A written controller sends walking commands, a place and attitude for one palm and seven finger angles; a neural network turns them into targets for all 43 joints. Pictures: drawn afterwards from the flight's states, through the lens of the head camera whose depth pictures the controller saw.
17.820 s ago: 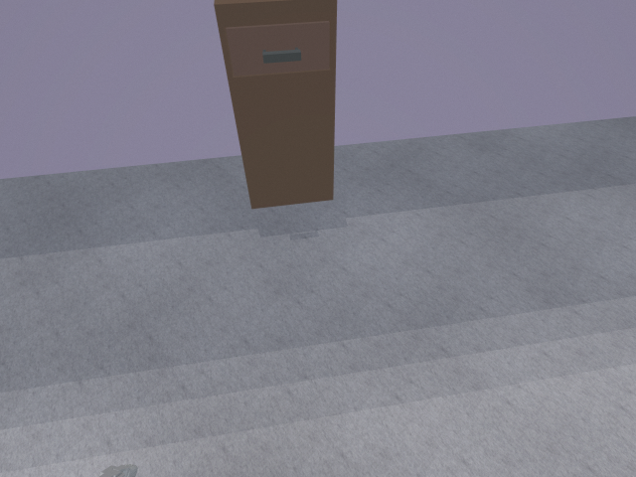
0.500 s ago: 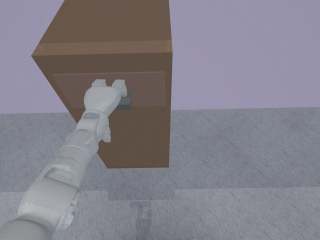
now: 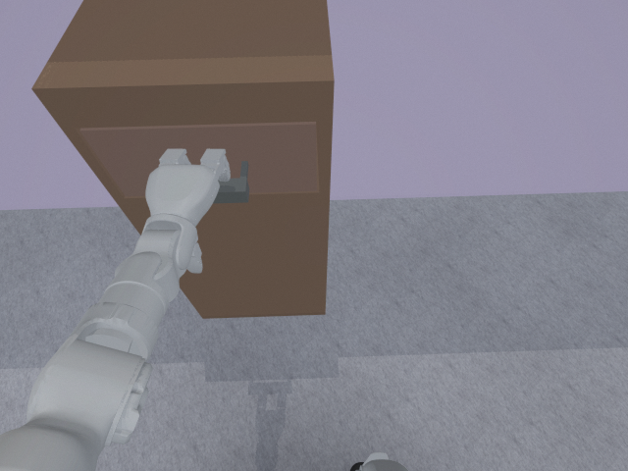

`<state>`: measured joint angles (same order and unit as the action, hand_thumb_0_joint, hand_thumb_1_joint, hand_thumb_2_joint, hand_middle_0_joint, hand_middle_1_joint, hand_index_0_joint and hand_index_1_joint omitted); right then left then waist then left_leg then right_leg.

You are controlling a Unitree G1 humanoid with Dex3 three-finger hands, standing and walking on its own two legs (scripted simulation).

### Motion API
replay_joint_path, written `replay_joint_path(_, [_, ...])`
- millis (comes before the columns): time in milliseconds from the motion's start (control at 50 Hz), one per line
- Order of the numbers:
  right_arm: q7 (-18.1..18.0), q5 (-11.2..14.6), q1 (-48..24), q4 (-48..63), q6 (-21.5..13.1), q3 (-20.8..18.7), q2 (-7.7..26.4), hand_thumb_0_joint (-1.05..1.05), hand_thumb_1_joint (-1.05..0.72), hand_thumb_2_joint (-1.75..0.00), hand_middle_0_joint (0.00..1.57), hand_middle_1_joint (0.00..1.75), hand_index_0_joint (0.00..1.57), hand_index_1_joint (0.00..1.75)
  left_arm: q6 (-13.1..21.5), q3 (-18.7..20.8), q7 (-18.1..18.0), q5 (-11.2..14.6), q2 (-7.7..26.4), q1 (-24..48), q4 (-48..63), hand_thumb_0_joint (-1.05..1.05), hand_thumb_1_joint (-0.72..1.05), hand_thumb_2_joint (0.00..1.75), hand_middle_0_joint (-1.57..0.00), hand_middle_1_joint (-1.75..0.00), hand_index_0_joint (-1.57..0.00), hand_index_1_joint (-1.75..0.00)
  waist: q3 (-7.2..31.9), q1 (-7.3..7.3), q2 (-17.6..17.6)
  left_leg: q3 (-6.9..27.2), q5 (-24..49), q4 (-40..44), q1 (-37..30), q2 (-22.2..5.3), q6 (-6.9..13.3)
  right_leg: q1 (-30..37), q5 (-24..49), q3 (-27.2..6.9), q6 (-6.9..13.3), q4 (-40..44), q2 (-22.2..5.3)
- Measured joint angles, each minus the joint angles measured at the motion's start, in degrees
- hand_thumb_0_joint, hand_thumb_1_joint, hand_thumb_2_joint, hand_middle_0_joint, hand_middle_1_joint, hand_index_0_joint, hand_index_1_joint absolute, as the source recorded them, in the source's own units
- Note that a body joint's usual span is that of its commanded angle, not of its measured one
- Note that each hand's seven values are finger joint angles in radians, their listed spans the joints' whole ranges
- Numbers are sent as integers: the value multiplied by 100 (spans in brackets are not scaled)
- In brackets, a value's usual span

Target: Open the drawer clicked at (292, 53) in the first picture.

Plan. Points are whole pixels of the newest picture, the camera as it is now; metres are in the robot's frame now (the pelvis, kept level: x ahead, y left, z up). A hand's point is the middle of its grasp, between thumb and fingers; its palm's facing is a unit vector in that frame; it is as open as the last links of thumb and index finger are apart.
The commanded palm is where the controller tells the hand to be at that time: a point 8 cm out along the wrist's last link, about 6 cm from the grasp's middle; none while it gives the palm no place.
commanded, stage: lower the fingers behind the handle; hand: left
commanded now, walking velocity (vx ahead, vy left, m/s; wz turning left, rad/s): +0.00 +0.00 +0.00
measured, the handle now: (208, 179) +0.55 +0.17 -0.01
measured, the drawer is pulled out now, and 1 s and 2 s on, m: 0.00 0.00 0.00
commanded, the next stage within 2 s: lift the fingers back up to retry in 1.14 s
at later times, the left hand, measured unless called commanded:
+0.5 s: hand (198, 217) +0.46 +0.17 +0.00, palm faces -0.01 +0.01 -1.00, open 14.0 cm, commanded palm +0.44 +0.17 +0.03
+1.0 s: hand (199, 216) +0.47 +0.16 +0.00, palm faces +0.00 +0.04 -1.00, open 13.9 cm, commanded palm +0.44 +0.18 +0.02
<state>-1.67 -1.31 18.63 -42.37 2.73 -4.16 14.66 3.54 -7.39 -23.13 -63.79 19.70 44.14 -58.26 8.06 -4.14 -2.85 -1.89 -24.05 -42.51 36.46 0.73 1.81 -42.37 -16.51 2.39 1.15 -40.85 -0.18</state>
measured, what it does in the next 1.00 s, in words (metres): stands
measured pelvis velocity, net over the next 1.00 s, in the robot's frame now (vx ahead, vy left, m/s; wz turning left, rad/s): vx -0.04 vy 0.00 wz -0.01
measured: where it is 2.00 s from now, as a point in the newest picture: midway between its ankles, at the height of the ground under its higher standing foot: outside the picture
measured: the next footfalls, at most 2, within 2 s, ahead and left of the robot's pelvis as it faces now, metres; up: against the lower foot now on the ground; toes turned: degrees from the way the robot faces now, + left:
none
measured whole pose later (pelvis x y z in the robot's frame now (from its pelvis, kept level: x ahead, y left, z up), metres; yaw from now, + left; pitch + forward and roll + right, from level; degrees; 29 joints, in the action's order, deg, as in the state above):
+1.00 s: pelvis -0.04 +0.00 -0.03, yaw -1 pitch +21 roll +0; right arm -2.1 -0.1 18.5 -39.9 2.4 -1.4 15.0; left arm -4.9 -7.9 -23.8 -62.4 21.7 52.4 -64.8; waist 8.8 -6.9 -2.5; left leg -3.3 -25.4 -52.1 48.1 0.6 2.2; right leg -54.2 -16.7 1.1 1.0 -49.5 -0.2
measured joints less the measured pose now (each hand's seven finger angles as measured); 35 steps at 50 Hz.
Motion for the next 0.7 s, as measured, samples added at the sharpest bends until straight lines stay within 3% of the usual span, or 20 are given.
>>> replay_joint_path(120, [143,-28,-89,53,75,-11,1,0,-91,-90,20,30,20,30,-477,184,-324,-45,-118,0,-201,0,-49,31,-32,-120,-32,-121,43,-69,-47,-97,-53,-130,218,-20,24,-256,-10,-94,-20,-128,27])
replay_joint_path(240, [143,4,-90,44,170,29,-93,0,-91,-90,20,30,20,30,-702,104,-230,22,-192,1,-239,0,-48,31,-31,-120,-30,-120,76,-54,-72,-115,-47,-95,157,-29,27,-204,1,-113,-28,-98,40])
replay_joint_path(520, [64,30,-115,142,55,105,-37,0,-91,-90,20,30,20,30,-553,67,-249,-2,-80,149,-320,0,-49,31,-28,-122,-28,-121,109,-50,18,-113,-104,-344,416,-31,19,-464,-48,-107,-6,-339,34])
replay_joint_path(700, [60,52,-140,139,25,135,28,0,-91,-90,20,30,20,30,-651,-4,-395,-10,-35,317,-396,0,-49,31,-28,-123,-26,-123,139,-94,58,-103,-163,-636,738,-29,19,-771,-90,-94,-1,-598,20])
